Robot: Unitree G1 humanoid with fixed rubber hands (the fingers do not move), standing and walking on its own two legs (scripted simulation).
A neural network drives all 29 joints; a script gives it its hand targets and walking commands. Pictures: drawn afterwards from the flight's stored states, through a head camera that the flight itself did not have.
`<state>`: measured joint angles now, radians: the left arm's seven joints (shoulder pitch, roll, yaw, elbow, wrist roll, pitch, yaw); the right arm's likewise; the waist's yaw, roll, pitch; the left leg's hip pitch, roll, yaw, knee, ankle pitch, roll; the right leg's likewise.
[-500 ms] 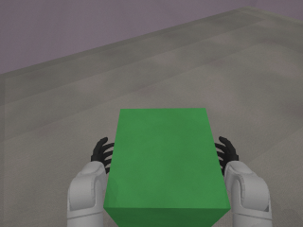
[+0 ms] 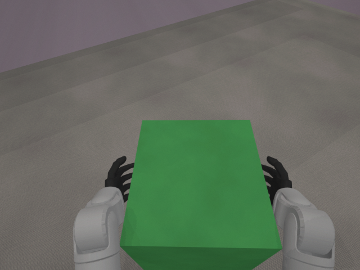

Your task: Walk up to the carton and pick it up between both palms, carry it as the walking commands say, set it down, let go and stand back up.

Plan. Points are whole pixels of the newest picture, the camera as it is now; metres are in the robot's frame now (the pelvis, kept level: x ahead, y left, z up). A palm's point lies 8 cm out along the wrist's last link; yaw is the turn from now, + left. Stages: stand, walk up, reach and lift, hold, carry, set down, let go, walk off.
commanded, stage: carry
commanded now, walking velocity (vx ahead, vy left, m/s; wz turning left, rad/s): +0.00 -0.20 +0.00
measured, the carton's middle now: (195, 202) +0.27 -0.01 -0.01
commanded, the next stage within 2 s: none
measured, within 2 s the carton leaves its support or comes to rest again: neither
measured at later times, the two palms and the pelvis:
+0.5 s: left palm (116, 204) +0.23 +0.15 +0.08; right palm (285, 197) +0.24 -0.18 +0.08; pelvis -0.02 -0.02 +0.00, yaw +2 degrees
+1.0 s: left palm (113, 229) +0.18 +0.15 +0.08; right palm (292, 211) +0.21 -0.18 +0.08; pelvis -0.05 -0.04 +0.01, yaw +4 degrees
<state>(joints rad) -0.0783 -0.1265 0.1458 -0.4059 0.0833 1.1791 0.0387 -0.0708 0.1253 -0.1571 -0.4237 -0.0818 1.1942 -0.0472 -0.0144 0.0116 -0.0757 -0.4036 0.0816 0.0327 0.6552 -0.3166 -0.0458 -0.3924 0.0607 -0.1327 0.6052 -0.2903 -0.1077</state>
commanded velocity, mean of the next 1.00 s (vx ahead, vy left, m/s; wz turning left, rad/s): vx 0.00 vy -0.20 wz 0.00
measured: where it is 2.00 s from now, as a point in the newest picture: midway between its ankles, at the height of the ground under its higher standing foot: outside the picture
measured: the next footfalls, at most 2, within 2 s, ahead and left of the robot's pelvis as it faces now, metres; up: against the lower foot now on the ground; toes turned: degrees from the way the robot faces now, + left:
left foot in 0.92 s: -0.05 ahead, +0.09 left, +0.00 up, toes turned +13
right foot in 1.24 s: +0.01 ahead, -0.24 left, +0.00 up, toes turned -4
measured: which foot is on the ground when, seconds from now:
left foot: down 0.00-0.60, up 0.62-0.90, down 0.92-1.00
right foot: down 0.00-0.92, up 0.94-1.00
